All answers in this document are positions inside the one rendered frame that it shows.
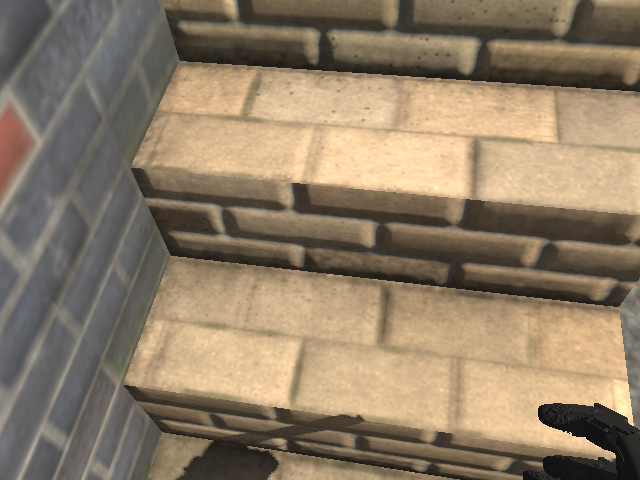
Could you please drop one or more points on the right robot hand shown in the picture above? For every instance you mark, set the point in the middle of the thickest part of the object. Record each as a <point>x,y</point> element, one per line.
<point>601,426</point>

